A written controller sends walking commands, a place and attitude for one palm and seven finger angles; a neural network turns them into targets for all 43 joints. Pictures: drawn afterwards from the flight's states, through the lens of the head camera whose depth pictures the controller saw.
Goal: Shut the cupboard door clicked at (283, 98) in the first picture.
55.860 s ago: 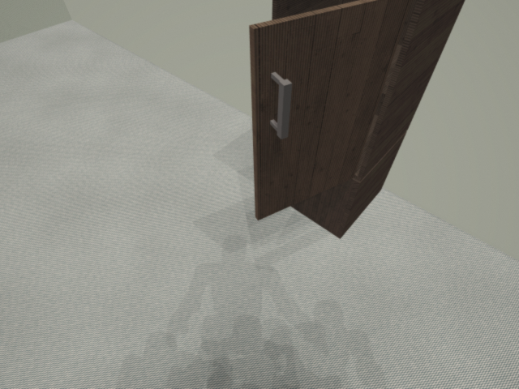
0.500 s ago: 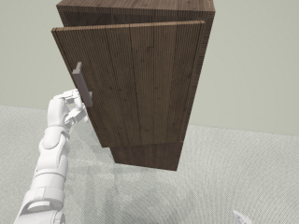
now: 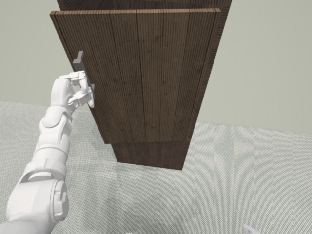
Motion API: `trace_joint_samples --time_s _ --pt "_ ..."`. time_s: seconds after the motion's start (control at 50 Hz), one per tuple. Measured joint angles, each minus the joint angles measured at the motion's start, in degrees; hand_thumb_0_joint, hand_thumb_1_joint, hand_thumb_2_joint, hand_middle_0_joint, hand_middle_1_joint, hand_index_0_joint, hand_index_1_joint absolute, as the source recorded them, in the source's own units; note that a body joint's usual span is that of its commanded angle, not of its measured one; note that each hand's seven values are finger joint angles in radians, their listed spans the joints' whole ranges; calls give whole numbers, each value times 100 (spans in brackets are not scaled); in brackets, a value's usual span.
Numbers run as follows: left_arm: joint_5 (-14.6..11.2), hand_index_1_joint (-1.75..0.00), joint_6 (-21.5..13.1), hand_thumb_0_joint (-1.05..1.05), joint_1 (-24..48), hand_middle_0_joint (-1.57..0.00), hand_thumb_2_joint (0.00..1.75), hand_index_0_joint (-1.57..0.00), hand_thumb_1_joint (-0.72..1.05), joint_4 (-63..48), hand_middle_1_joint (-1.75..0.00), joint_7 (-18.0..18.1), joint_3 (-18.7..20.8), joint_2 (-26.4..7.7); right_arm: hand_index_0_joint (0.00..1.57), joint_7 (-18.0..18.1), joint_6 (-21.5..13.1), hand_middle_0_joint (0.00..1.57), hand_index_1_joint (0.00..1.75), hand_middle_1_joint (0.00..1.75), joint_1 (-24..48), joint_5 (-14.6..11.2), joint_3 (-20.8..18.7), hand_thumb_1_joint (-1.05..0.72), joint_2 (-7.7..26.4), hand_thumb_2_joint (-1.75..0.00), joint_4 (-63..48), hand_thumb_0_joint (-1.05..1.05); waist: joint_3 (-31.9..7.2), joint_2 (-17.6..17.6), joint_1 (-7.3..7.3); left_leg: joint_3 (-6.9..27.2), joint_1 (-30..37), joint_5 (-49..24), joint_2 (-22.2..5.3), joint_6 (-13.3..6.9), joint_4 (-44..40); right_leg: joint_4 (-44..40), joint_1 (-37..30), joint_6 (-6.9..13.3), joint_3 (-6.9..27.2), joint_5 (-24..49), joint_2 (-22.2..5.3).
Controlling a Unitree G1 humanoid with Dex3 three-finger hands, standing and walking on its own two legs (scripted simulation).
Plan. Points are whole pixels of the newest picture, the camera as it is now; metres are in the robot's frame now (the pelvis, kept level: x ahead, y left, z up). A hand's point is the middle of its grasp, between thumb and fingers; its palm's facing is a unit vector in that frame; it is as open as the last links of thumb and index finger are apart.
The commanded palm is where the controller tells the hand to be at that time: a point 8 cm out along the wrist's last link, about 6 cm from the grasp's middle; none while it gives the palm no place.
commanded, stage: push the door shut along its arc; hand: left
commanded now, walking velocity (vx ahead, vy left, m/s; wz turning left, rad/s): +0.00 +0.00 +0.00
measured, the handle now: (86, 76) +0.51 +0.21 +0.11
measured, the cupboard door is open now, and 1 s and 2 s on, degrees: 10 0 0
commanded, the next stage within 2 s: pull the fist back off the door in 0.94 s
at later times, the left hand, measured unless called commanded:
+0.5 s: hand (94, 79) +0.49 +0.18 +0.12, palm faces -0.10 -0.99 -0.01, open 3.5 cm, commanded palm +0.50 +0.21 +0.12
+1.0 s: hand (96, 79) +0.50 +0.17 +0.12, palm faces -0.19 -0.98 -0.01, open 3.4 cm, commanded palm +0.54 +0.19 +0.12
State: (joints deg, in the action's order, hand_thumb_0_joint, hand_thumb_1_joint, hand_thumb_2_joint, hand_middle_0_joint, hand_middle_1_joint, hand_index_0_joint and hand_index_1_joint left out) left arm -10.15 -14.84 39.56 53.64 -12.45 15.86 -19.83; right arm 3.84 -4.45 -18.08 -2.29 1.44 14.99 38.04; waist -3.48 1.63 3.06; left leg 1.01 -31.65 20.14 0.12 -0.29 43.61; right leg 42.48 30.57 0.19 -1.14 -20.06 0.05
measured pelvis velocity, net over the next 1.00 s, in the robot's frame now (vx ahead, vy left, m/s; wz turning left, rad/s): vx -0.02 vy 0.00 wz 0.02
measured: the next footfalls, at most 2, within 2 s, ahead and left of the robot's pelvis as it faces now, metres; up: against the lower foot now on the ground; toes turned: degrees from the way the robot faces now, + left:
none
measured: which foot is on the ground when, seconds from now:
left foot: down 0.00-1.00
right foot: down 0.00-1.00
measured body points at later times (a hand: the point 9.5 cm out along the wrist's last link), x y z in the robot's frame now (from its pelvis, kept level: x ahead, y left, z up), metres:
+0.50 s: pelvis -0.01 +0.00 -0.02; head +0.08 +0.01 +0.43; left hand +0.49 +0.23 +0.12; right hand +0.00 -0.28 -0.13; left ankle +0.02 +0.12 -0.71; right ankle +0.01 -0.12 -0.71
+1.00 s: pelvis -0.02 +0.00 -0.03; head +0.09 +0.03 +0.41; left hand +0.50 +0.23 +0.12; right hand +0.00 -0.27 -0.13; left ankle +0.02 +0.12 -0.71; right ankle +0.01 -0.12 -0.71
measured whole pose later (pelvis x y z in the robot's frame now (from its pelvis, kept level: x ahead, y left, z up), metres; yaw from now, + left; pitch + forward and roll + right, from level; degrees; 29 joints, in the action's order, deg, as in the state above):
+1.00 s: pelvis -0.02 +0.00 -0.03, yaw +1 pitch +17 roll -3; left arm -10.0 -13.0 65.7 74.1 -23.2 11.3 -32.6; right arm 4.1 -9.3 -21.3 -1.7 2.9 16.8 41.9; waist -4.0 1.3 9.3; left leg 4.0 -49.7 21.0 0.0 -0.3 53.4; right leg 49.3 46.4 0.2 -4.0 -20.3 0.4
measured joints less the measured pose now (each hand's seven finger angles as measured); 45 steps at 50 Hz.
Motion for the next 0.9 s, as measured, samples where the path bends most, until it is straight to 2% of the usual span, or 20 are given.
trace_joint_samples --time_s 0.12,0.2,0.38,0.54,0.6,0.7,0.9 --pt "2 -150 -113 0 457 -130 96 -130 91 497 -150 -133 -51 -175 20 -21 13 20 30 30 -203 11 -45 -91 67 -90 146 1 7 18 84 53 -261 26 16 -5 158 118 221 -5 -52 -25 -14" --pt "29 -150 -150 -1 793 -130 99 -130 94 882 -150 -261 -13 -363 20 -22 7 20 30 30 -266 25 -29 -91 97 -90 227 1 4 5 190 68 -441 31 10 -6 247 187 390 -5 -67 -23 -7" --pt "55 -150 -146 0 1435 -130 102 -130 100 1500 -150 -573 51 -833 20 -31 -56 20 30 30 -413 59 -23 -91 165 -90 240 1 -26 -6 439 100 -883 60 -28 4 468 339 797 3 -98 -18 33" --pt "86 -150 -70 0 1974 -130 105 -130 105 1843 -150 -722 -20 -1105 20 -56 -93 20 30 30 -498 86 -7 -91 203 -90 280 0 -36 6 571 150 -1264 103 -42 6 662 469 1135 3 -146 -41 51" --pt "118 -150 -89 -1 2089 -130 109 -130 104 1929 -150 -928 -31 -1156 20 -56 -101 20 30 30 -547 97 -1 -91 196 -90 293 0 -50 9 564 179 -1377 118 -40 6 724 509 1228 4 -173 -54 51" --pt "104 -150 -12 -5 2267 -130 112 -130 100 2016 -150 -1047 -177 -1232 20 -47 -132 20 30 30 -528 89 44 -90 170 -90 334 0 -58 -4 573 245 -1529 129 -37 11 825 564 1337 8 -238 -62 53" --pt "3 -150 148 -4 2542 -130 117 -130 102 1996 -150 -1038 -463 -1237 21 17 -399 20 30 30 -370 76 114 -90 166 -90 415 0 -38 -28 589 308 -1750 93 -10 9 940 644 1517 3 -300 -32 32"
